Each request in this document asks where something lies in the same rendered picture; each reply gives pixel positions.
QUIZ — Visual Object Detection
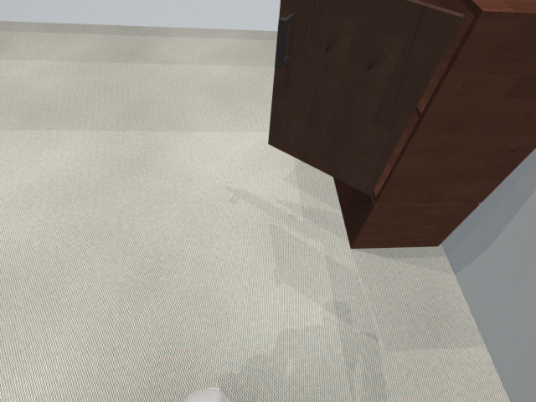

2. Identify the cupboard door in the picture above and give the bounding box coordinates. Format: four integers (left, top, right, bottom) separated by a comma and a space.
268, 0, 464, 196

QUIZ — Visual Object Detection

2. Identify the handle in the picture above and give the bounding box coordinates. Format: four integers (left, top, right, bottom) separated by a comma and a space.
275, 13, 295, 70

